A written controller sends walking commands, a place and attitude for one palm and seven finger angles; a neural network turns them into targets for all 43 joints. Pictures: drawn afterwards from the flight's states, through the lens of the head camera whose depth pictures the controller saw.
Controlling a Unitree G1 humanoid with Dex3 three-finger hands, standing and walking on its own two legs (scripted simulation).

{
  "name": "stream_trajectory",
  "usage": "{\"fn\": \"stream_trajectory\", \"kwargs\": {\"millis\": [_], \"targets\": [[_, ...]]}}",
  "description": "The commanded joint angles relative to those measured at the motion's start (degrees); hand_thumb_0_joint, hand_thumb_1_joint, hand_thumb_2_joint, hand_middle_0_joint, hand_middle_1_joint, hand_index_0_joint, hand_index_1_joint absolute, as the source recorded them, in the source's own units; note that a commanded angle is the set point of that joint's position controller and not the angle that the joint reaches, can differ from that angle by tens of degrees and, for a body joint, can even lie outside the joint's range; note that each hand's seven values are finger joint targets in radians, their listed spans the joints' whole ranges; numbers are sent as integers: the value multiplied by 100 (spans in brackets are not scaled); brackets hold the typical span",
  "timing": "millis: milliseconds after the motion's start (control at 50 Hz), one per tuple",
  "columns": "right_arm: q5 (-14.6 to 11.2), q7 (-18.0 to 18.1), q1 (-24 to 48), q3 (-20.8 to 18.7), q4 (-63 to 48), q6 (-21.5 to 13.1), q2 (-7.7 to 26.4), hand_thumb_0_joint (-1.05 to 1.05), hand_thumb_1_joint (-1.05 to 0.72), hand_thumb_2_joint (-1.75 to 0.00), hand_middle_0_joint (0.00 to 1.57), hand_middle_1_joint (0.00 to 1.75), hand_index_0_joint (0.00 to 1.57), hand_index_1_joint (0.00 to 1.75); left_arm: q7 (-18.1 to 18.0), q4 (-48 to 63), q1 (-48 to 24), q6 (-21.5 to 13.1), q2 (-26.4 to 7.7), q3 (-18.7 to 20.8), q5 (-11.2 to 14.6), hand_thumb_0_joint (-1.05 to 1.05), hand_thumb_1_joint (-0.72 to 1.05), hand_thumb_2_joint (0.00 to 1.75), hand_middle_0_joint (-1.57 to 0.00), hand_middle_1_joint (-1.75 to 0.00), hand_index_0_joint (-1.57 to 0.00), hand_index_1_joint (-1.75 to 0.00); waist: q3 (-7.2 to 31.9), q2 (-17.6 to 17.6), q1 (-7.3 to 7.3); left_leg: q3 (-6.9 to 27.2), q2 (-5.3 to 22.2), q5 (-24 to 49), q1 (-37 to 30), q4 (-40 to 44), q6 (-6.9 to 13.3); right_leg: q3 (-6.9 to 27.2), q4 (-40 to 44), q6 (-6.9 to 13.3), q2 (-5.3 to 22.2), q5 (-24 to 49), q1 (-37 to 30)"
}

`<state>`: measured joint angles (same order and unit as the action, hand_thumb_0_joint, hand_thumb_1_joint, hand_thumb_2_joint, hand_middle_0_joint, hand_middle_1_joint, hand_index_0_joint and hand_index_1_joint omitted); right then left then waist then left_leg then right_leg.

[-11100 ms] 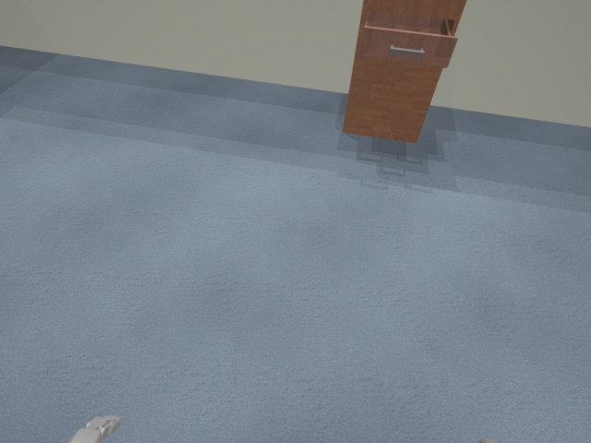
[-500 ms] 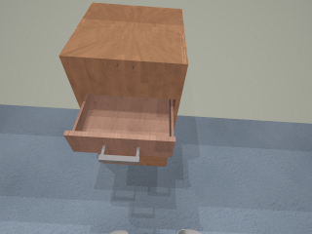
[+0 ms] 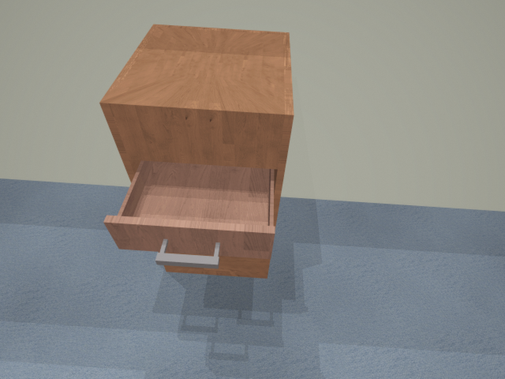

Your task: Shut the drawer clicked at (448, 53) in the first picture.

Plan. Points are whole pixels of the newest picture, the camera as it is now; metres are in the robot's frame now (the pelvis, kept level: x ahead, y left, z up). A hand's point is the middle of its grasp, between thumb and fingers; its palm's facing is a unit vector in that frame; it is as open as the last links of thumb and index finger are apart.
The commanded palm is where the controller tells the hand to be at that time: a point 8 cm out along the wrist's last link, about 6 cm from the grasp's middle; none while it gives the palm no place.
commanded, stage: look again from close up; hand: left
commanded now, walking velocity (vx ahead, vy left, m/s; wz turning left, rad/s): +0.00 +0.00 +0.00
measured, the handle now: (189, 252) +0.41 +0.17 -0.17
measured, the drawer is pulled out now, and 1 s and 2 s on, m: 0.20 0.20 0.20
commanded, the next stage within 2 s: shuffle to correct the standing spot in 0.54 s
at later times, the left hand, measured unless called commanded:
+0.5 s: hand out of the picture -0.04 +0.20 -0.18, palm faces +0.02 -0.99 -0.16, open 7.3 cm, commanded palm none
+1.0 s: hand out of the picture -0.06 +0.16 -0.18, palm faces +0.02 -0.99 -0.13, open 7.3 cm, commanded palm none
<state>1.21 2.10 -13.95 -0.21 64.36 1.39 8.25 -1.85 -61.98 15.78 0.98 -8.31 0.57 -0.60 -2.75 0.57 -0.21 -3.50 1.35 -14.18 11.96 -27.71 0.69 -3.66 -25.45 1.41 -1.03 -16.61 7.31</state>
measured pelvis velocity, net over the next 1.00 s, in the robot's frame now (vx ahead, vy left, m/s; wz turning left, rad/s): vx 0.00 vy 0.01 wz -0.01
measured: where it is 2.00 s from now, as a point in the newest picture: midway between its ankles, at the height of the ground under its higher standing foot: outside the picture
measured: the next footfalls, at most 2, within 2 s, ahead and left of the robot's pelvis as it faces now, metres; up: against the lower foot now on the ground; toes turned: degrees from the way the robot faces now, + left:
right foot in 1.90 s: -0.07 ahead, -0.02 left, +0.00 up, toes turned +0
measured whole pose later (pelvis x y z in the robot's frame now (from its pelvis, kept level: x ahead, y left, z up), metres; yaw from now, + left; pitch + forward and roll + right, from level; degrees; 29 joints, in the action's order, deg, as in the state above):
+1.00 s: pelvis +0.00 +0.01 +0.00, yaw +0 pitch +0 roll +0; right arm 1.3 1.5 -19.2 -0.8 63.1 0.2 7.9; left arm -0.7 -62.0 24.5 0.7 -7.0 -0.4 -1.9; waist 1.1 0.9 0.1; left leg -3.4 -0.2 -14.4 15.0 -28.8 1.7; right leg -2.5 -29.2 1.0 0.2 -18.0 11.8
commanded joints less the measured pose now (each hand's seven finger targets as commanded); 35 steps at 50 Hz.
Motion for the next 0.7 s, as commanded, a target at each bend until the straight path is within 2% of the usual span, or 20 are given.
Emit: {"fn": "stream_trajectory", "kwargs": {"millis": [0,40,60,80,100,120,140,160,180,200,240,280,300,360,380,440,520,620,660,680], "targets": [[-65,7,-114,-21,-107,-149,516,0,-90,-90,20,30,20,30,-29,-60,553,-145,-379,25,15,0,90,90,-20,-30,-20,-30,-215,-513,-55,717,598,511,-6,1042,70,598,703,-14,636,848,83],[-66,9,-223,-15,-42,-142,495,0,-90,-90,20,30,20,30,-32,-136,556,-176,-360,3,18,0,90,90,-20,-30,-20,-30,-90,-253,10,627,534,539,-219,972,38,634,805,-3,677,824,155],[-106,-34,165,-61,-462,-315,681,0,-90,-90,20,30,20,30,-271,-165,971,-370,-690,13,-123,0,90,90,-20,-30,-20,-30,-125,379,-216,341,474,1312,141,-611,-87,988,619,-230,1053,3990,299],[-109,-48,-87,-12,-674,-306,567,0,-90,-90,20,30,20,30,-261,-52,789,-439,-889,50,-74,0,90,90,-20,-30,-20,-30,230,514,181,243,303,801,151,-323,-121,884,303,-75,1305,5580,-266],[-68,-58,-461,11,-547,-317,331,0,-90,-90,20,30,20,30,-207,24,763,-471,-751,-6,4,0,90,90,-20,-30,-20,-30,670,855,195,260,191,304,0,-84,34,810,78,1,1256,5408,-575],[-44,-58,-635,-26,-493,-340,436,0,-90,-90,20,30,20,30,-189,31,723,-470,-605,-63,24,0,90,90,-20,-30,-20,-30,1004,811,243,319,218,656,-114,-69,53,639,-73,117,1131,4945,-648],[-57,-49,-627,-27,-479,-321,522,0,-90,-90,20,30,20,30,-175,92,652,-431,-549,-68,38,0,90,90,-20,-30,-20,-30,1019,561,230,385,307,913,-240,-45,62,600,-39,149,1009,3868,-479],[-64,-41,-572,-18,-479,-306,556,0,-90,-90,20,30,20,30,-152,126,631,-398,-516,-75,34,0,90,90,-20,-30,-20,-30,878,159,197,470,376,1083,-318,24,70,629,48,161,910,2829,-207],[-57,-40,-537,-5,-485,-309,550,0,-90,-90,20,30,20,30,-140,140,599,-356,-522,-73,10,0,90,90,-20,-30,-20,-30,561,-217,164,523,457,1343,-250,84,85,588,103,165,812,2105,61],[-57,-42,-482,10,-509,-286,557,0,-90,-90,20,30,20,30,-122,132,666,-318,-499,-79,6,0,90,90,-20,-30,-20,-30,294,-366,104,577,473,1151,-108,159,107,570,221,153,763,1389,213],[-59,-69,-403,9,-573,-220,574,0,-90,-90,20,30,20,30,-89,135,675,-262,-507,-90,-16,0,90,90,-20,-30,-20,-30,-415,-330,91,668,399,154,352,404,112,630,479,167,679,131,669],[-44,-101,-454,-3,-615,-186,588,0,-90,-90,20,30,20,30,-71,150,707,-249,-534,-93,-41,0,90,90,-20,-30,-20,-30,-722,-278,102,752,350,-481,564,596,121,653,608,172,641,-464,942],[-35,-110,-519,-7,-633,-170,616,0,-90,-90,20,30,20,30,-65,185,714,-236,-525,-89,-39,0,90,90,-20,-30,-20,-30,-744,-156,112,777,338,-744,641,651,123,652,605,170,621,-708,985],[-14,-122,-617,-38,-663,-162,694,0,-90,-90,20,30,20,30,-51,259,753,-201,-494,-67,-47,0,90,90,-20,-30,-20,-30,-711,-122,97,946,359,-1202,823,895,171,592,492,122,563,-888,982],[-14,-118,-647,-44,-652,-181,702,0,-90,-90,20,30,20,30,-47,276,757,-186,-492,-62,-54,0,90,90,-20,-30,-20,-30,-652,-296,83,1025,406,-1284,867,1043,197,507,381,106,530,-718,886],[-15,-117,-609,-54,-682,-192,781,0,-90,-90,20,30,20,30,-35,297,893,-160,-416,-59,-59,0,90,90,-20,-30,-20,-30,-441,-406,-12,1260,519,-1691,1019,1367,263,325,120,51,450,-452,575],[-36,-119,-630,-58,-665,-219,786,0,-90,-90,20,30,20,30,-25,288,976,-167,-379,-62,-65,0,90,90,-20,-30,-20,-30,-263,-254,-60,1315,551,-1598,926,1452,297,277,91,23,477,-230,438],[-52,-121,-733,-46,-557,-235,708,0,-90,-90,20,30,20,30,-34,221,1054,-198,-326,-66,-53,0,90,90,-20,-30,-20,-30,-237,-58,-25,1206,489,-1195,721,1360,276,355,243,26,565,-71,495],[-45,-119,-806,-57,-439,-225,704,0,-90,-90,20,30,20,30,-24,154,1117,-201,-298,-78,-59,0,90,90,-20,-30,-20,-30,-161,-48,20,1211,549,-1523,516,1399,295,289,199,15,492,-412,611],[-48,-109,-849,-64,-411,-230,718,0,-90,-90,20,30,20,30,-11,136,1145,-194,-288,-76,-69,0,90,90,-20,-30,-20,-30,-111,-156,31,1324,624,-1621,431,1502,339,216,105,17,422,-404,634]]}}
